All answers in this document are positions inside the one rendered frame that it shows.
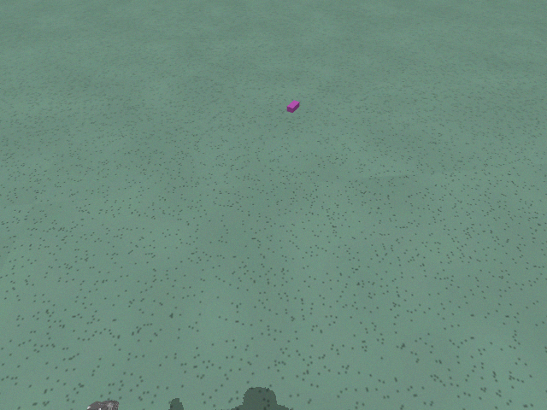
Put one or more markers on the small box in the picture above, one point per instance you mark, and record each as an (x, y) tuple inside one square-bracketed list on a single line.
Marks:
[(292, 106)]

